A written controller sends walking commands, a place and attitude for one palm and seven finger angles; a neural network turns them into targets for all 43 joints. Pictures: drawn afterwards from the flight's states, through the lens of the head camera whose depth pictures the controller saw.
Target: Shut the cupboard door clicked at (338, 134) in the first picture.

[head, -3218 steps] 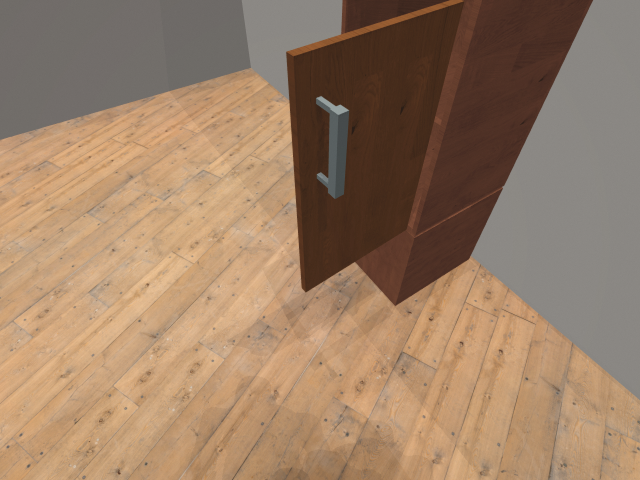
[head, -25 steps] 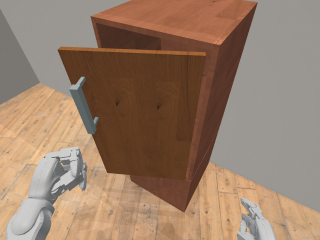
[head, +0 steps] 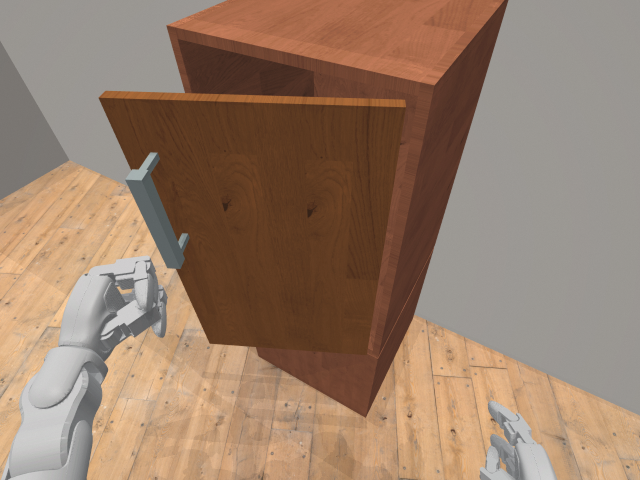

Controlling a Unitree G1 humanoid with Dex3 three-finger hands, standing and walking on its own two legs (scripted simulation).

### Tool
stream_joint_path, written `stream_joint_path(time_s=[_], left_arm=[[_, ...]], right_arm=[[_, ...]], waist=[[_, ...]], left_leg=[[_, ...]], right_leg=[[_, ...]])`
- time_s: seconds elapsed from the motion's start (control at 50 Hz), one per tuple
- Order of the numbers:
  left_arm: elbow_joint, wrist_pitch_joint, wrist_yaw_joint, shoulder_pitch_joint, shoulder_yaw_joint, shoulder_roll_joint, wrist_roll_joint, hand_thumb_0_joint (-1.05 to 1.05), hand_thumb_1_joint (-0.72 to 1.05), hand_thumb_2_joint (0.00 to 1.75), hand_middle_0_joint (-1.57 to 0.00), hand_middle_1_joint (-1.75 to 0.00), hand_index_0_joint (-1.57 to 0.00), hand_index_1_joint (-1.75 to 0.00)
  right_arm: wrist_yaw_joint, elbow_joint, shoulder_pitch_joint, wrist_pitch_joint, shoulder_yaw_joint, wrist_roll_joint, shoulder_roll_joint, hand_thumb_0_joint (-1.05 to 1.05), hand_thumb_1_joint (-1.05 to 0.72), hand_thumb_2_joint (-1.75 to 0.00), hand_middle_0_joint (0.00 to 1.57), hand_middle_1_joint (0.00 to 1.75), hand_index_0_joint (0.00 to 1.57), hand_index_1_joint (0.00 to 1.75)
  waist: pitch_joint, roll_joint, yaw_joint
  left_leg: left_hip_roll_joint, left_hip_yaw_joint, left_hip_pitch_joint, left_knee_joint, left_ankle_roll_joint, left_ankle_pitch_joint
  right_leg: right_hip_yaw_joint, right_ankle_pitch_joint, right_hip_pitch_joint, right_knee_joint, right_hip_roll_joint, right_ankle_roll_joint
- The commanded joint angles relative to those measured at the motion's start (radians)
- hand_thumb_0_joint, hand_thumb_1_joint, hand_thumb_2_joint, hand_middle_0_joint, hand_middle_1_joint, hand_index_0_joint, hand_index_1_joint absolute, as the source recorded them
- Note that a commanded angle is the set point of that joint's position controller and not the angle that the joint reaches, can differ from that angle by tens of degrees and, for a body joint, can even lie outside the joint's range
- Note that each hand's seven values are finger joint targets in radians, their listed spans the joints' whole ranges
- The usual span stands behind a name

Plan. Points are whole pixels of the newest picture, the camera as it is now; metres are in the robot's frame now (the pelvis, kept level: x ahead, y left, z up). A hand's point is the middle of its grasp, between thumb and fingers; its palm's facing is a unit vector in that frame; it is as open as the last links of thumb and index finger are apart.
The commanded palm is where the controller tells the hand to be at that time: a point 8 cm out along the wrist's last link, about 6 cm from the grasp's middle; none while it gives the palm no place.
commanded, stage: bring the fist close to the handle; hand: left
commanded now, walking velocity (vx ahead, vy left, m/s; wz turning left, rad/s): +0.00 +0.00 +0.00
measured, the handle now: (164, 213) +0.43 +0.26 +0.11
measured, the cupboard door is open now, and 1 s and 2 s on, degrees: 25 25 9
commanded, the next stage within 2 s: push the door shut along its arc in 0.90 s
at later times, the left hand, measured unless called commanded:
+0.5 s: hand (151, 268) +0.33 +0.24 +0.11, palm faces +0.02 -1.00 -0.04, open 3.1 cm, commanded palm +0.31 +0.28 +0.11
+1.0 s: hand (153, 267) +0.33 +0.23 +0.11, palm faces +0.01 -1.00 -0.04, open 3.1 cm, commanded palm +0.31 +0.28 +0.11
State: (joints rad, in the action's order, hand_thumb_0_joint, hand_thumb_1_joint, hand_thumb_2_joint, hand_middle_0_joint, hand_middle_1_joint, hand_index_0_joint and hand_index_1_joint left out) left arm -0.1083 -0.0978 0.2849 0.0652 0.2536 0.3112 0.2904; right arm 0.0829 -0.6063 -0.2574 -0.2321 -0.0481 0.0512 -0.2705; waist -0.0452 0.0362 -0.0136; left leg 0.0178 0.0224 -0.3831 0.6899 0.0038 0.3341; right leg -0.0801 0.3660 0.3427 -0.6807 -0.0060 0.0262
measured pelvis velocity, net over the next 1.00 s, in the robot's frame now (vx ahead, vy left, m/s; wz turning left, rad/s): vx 0.00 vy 0.01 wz -0.01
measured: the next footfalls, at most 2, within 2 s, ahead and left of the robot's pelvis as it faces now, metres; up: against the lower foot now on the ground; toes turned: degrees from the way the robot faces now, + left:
none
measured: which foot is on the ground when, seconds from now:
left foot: down 0.00-1.00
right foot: down 0.00-1.00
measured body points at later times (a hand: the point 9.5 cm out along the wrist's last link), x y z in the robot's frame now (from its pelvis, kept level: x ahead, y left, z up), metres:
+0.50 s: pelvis +0.00 +0.01 +0.00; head +0.01 +0.01 +0.45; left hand +0.32 +0.29 +0.11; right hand +0.15 -0.24 -0.08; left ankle +0.02 +0.12 -0.72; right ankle +0.00 -0.10 -0.72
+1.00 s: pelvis +0.00 +0.01 +0.00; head +0.01 +0.01 +0.45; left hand +0.33 +0.29 +0.11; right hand +0.15 -0.24 -0.09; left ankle +0.02 +0.12 -0.72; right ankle +0.00 -0.10 -0.72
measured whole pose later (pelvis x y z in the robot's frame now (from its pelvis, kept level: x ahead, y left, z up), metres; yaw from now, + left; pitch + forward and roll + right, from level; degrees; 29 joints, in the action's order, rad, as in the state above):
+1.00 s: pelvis +0.00 +0.01 +0.00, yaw +0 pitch +3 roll -1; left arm -0.41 -0.14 0.31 -0.20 0.29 0.35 0.27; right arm 0.08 -0.63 -0.26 -0.16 -0.04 0.06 -0.27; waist -0.06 0.03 0.01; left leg 0.01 0.03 -0.42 0.69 0.02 0.33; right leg -0.07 0.35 0.37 -0.66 -0.01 0.01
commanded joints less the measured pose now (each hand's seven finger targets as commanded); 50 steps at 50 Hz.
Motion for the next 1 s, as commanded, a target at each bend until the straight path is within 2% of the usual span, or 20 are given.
stream_joint_path(time_s=[0.0,0.08,0.12,0.18,0.22,0.28,0.34,0.42,0.48,0.54,0.58,0.6,0.62,0.64,0.78,0.84,0.86,0.9,0.96,0.98], left_arm=[[0.189,-0.072,0.003,-0.303,0.075,0.187,0.020,0.00,0.90,0.90,-1.30,-1.50,-1.30,-1.50],[0.135,-0.068,0.018,-0.325,0.100,0.217,0.022,0.00,0.90,0.90,-1.30,-1.50,-1.30,-1.50],[0.091,-0.064,0.022,-0.337,0.139,0.259,0.025,0.00,0.90,0.90,-1.30,-1.50,-1.30,-1.50],[0.084,-0.067,0.031,-0.406,0.097,0.221,0.025,0.00,0.90,0.90,-1.30,-1.50,-1.30,-1.50],[0.044,-0.068,0.030,-0.426,0.132,0.267,0.023,0.00,0.90,0.90,-1.30,-1.50,-1.30,-1.50],[0.038,-0.072,0.034,-0.488,0.101,0.241,0.018,0.00,0.90,0.90,-1.30,-1.50,-1.30,-1.50],[-0.012,-0.071,0.032,-0.475,0.138,0.276,0.014,0.00,0.90,0.90,-1.30,-1.50,-1.30,-1.50],[-0.060,-0.077,0.034,-0.597,0.100,0.267,0.004,0.00,0.90,0.90,-1.30,-1.50,-1.30,-1.50],[-0.089,-0.086,0.032,-0.642,0.107,0.276,-0.003,0.00,0.90,0.90,-1.30,-1.50,-1.30,-1.50],[-0.107,-0.090,0.035,-0.566,0.119,0.274,0.000,0.00,0.90,0.90,-1.30,-1.50,-1.30,-1.50],[-0.097,-0.092,0.037,-0.527,0.118,0.264,0.003,0.00,0.90,0.90,-1.30,-1.50,-1.30,-1.50],[-0.090,-0.093,0.035,-0.528,0.130,0.274,0.005,0.00,0.90,0.90,-1.30,-1.50,-1.30,-1.50],[-0.108,-0.089,0.031,-0.495,0.161,0.305,0.006,0.00,0.90,0.90,-1.30,-1.50,-1.30,-1.50],[-0.088,-0.091,0.029,-0.494,0.172,0.311,0.008,0.00,0.90,0.90,-1.30,-1.50,-1.30,-1.50],[-0.026,-0.109,0.031,-0.568,0.119,0.271,0.006,0.00,0.90,0.90,-1.30,-1.50,-1.30,-1.50],[-0.052,-0.112,0.032,-0.587,0.112,0.269,0.008,0.00,0.90,0.90,-1.30,-1.50,-1.30,-1.50],[-0.047,-0.112,0.035,-0.597,0.077,0.235,0.006,0.00,0.90,0.90,-1.30,-1.50,-1.30,-1.50],[-0.065,-0.106,0.032,-0.592,0.086,0.246,0.005,0.00,0.90,0.90,-1.30,-1.50,-1.30,-1.50],[-0.100,-0.098,0.020,-0.600,0.105,0.271,-0.004,0.00,0.90,0.90,-1.30,-1.50,-1.30,-1.50],[-0.085,-0.100,0.019,-0.611,0.092,0.258,-0.006,0.00,0.90,0.90,-1.30,-1.50,-1.30,-1.50]], right_arm=[[0.013,0.152,0.093,-0.053,0.050,0.004,-0.116,0.00,-0.90,-0.90,0.20,0.30,0.20,0.30],[0.017,0.144,0.087,-0.045,0.052,0.004,-0.121,0.00,-0.90,-0.90,0.20,0.30,0.20,0.30],[0.018,0.137,0.078,-0.037,0.054,0.002,-0.127,0.00,-0.90,-0.90,0.20,0.30,0.20,0.30],[0.018,0.142,0.086,-0.032,0.051,0.007,-0.121,0.00,-0.90,-0.90,0.20,0.30,0.20,0.30],[0.022,0.136,0.074,-0.026,0.055,0.005,-0.132,0.00,-0.90,-0.90,0.20,0.30,0.20,0.30],[0.020,0.135,0.074,-0.023,0.053,0.007,-0.127,0.00,-0.90,-0.90,0.20,0.30,0.20,0.30],[0.019,0.134,0.067,-0.013,0.056,0.005,-0.132,0.00,-0.90,-0.90,0.20,0.30,0.20,0.30],[0.021,0.126,0.062,-0.003,0.053,0.007,-0.137,0.00,-0.90,-0.90,0.20,0.30,0.20,0.30],[0.020,0.119,0.053,0.004,0.056,0.007,-0.136,0.00,-0.90,-0.90,0.20,0.30,0.20,0.30],[0.013,0.130,0.048,0.009,0.060,0.005,-0.137,0.00,-0.90,-0.90,0.20,0.30,0.20,0.30],[0.007,0.137,0.052,0.013,0.060,0.006,-0.133,0.00,-0.90,-0.90,0.20,0.30,0.20,0.30],[0.004,0.139,0.052,0.014,0.060,0.006,-0.133,0.00,-0.90,-0.90,0.20,0.30,0.20,0.30],[0.004,0.141,0.046,0.019,0.062,0.004,-0.140,0.00,-0.90,-0.90,0.20,0.30,0.20,0.30],[0.002,0.145,0.055,0.021,0.063,0.005,-0.137,0.00,-0.90,-0.90,0.20,0.30,0.20,0.30],[0.007,0.140,0.055,0.020,0.061,0.006,-0.132,0.00,-0.90,-0.90,0.20,0.30,0.20,0.30],[0.012,0.126,0.051,0.018,0.064,0.008,-0.135,0.00,-0.90,-0.90,0.20,0.30,0.20,0.30],[0.012,0.125,0.054,0.016,0.063,0.009,-0.133,0.00,-0.90,-0.90,0.20,0.30,0.20,0.30],[0.012,0.120,0.056,0.013,0.063,0.009,-0.134,0.00,-0.90,-0.90,0.20,0.30,0.20,0.30],[0.012,0.116,0.055,0.020,0.061,0.009,-0.137,0.00,-0.90,-0.90,0.20,0.30,0.20,0.30],[0.010,0.121,0.060,0.021,0.060,0.009,-0.134,0.00,-0.90,-0.90,0.20,0.30,0.20,0.30]], waist=[[-0.164,0.006,0.011],[-0.187,0.011,0.006],[-0.181,-0.024,0.005],[-0.177,0.027,0.014],[-0.186,-0.024,0.016],[-0.204,0.027,0.024],[-0.219,0.000,0.014],[-0.189,-0.002,0.039],[-0.227,0.026,0.037],[-0.265,0.000,0.017],[-0.258,0.026,0.009],[-0.249,0.025,0.007],[-0.246,-0.026,0.004],[-0.246,-0.007,0.001],[-0.237,0.051,0.033],[-0.215,0.019,0.042],[-0.217,0.027,0.048],[-0.214,0.047,0.040],[-0.204,0.001,0.039],[-0.215,0.029,0.036]], left_leg=[[-0.024,-0.030,0.107,-0.090,0.025,-0.180],[-0.024,-0.028,0.110,-0.086,0.026,-0.212],[-0.019,-0.029,0.098,-0.081,0.027,-0.222],[-0.021,-0.033,0.114,-0.093,0.024,-0.200],[-0.016,-0.035,0.107,-0.089,0.027,-0.208],[-0.018,-0.036,0.128,-0.092,0.024,-0.220],[-0.017,-0.036,0.112,-0.091,0.025,-0.228],[-0.013,-0.044,0.109,-0.094,0.026,-0.185],[-0.013,-0.046,0.131,-0.096,0.023,-0.203],[-0.013,-0.042,0.132,-0.090,0.025,-0.259],[-0.014,-0.038,0.126,-0.095,0.020,-0.265],[-0.013,-0.038,0.122,-0.096,0.020,-0.266],[-0.010,-0.037,0.109,-0.093,0.025,-0.273],[-0.012,-0.032,0.103,-0.095,0.025,-0.270],[-0.012,-0.035,0.134,-0.100,0.024,-0.231],[-0.009,-0.041,0.127,-0.102,0.024,-0.206],[-0.008,-0.044,0.138,-0.105,0.023,-0.200],[-0.010,-0.048,0.137,-0.108,0.020,-0.182],[-0.009,-0.049,0.116,-0.109,0.023,-0.180],[-0.011,-0.047,0.127,-0.110,0.022,-0.181]], right_leg=[[0.047,-0.217,0.002,0.116,0.008,-0.019],[0.049,-0.261,-0.015,0.110,0.006,-0.017],[0.052,-0.272,-0.020,0.111,0.007,-0.019],[0.043,-0.241,0.008,0.111,0.009,-0.014],[0.045,-0.246,-0.002,0.112,0.011,-0.016],[0.039,-0.258,0.011,0.104,0.011,-0.012],[0.043,-0.266,-0.005,0.102,0.010,-0.011],[0.041,-0.215,0.038,0.110,0.013,-0.010],[0.041,-0.229,0.036,0.104,0.013,-0.006],[0.041,-0.288,-0.006,0.094,0.013,-0.004],[0.036,-0.293,-0.009,0.091,0.013,-0.004],[0.036,-0.297,-0.007,0.092,0.013,-0.004],[0.037,-0.306,-0.025,0.093,0.015,-0.006],[0.041,-0.312,-0.025,0.094,0.013,-0.008],[0.041,-0.258,0.016,0.105,0.019,-0.007],[0.038,-0.233,0.030,0.111,0.020,-0.009],[0.035,-0.224,0.042,0.111,0.021,-0.008],[0.034,-0.204,0.046,0.113,0.019,-0.006],[0.036,-0.206,0.037,0.115,0.016,-0.007],[0.037,-0.204,0.038,0.113,0.016,-0.006]])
